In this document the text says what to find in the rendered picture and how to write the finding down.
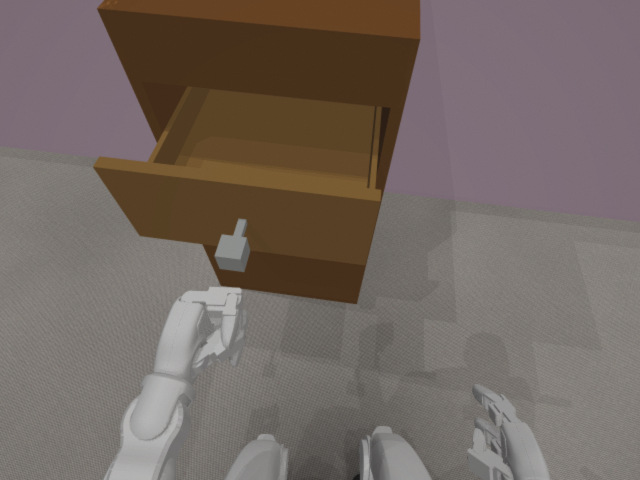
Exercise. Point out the robot right shin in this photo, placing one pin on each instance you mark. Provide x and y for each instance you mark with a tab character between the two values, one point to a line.
382	429

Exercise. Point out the robot right thigh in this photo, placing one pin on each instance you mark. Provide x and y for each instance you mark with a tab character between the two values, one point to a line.
387	456

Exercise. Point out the handle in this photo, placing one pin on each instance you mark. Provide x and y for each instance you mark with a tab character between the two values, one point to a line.
233	251

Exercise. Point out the drawer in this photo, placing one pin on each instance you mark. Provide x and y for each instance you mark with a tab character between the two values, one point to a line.
302	172

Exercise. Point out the robot left hand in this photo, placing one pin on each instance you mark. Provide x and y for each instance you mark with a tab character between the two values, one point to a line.
188	326

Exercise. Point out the cabinet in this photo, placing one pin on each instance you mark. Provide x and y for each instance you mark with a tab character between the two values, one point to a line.
348	51

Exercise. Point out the left robot forearm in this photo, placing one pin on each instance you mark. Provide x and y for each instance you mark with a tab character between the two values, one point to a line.
153	429

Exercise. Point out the robot right hand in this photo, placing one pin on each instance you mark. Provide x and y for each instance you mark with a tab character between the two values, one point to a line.
515	453

